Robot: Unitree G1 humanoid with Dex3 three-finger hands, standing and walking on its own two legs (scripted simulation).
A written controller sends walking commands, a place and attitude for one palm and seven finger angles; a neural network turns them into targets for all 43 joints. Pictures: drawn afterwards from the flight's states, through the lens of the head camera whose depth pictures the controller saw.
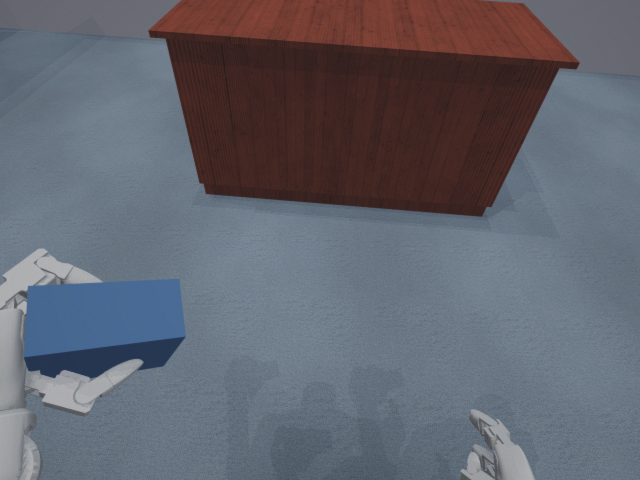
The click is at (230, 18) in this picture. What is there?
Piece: table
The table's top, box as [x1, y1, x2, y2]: [148, 0, 579, 68]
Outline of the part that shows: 148,30 151,37 564,68 576,68 579,63 523,3 483,0 181,0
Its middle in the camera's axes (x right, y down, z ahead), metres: +0.16 -0.85 +1.49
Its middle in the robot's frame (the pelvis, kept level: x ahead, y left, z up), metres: +1.70 -0.06 -0.01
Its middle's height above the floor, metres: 0.76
